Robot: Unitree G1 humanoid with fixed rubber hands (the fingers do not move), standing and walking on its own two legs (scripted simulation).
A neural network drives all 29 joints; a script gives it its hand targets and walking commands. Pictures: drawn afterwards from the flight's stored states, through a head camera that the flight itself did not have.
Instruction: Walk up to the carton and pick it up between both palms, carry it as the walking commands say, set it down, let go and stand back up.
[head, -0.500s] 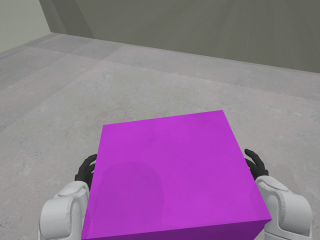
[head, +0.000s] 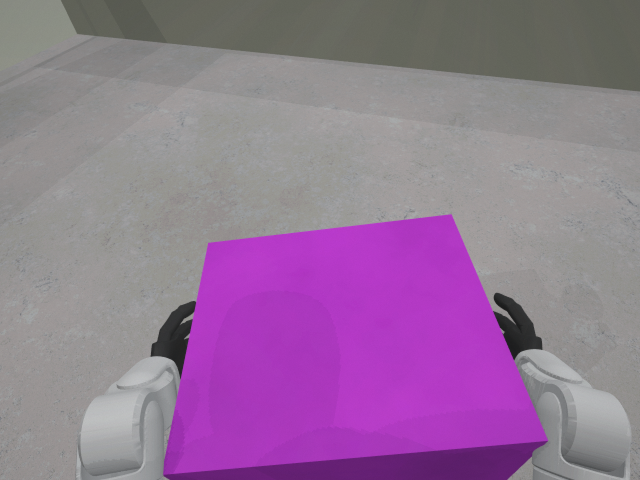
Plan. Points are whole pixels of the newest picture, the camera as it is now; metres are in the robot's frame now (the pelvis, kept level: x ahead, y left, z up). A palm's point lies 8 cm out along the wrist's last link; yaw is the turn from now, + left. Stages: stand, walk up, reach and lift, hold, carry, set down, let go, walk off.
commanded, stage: carry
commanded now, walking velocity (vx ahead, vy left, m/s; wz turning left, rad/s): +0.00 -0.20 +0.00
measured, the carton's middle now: (345, 380) +0.26 -0.01 +0.00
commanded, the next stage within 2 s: none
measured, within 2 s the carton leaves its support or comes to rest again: neither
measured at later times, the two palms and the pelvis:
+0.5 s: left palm (267, 430) +0.18 +0.07 +0.08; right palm out of the picture +0.19 -0.32 +0.08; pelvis -0.06 -0.13 +0.01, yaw +0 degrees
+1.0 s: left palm out of the picture +0.08 -0.01 +0.08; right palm out of the picture +0.11 -0.39 +0.09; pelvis -0.15 -0.21 +0.02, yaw +5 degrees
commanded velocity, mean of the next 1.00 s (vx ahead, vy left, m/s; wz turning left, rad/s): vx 0.00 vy -0.20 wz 0.00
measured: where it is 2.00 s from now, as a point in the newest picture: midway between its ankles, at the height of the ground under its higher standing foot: outside the picture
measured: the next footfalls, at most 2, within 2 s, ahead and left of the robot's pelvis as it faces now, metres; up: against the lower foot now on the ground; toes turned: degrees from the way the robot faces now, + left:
left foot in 0.30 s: -0.04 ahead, +0.04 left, +0.00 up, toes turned +7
right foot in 0.50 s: +0.01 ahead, -0.22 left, +0.00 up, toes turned +2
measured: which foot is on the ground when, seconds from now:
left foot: up 0.00-0.28, down 0.30-0.52, up 0.54-0.90, down 0.92-1.00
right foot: down 0.00-0.30, up 0.32-0.48, down 0.50-0.94, up 0.96-1.00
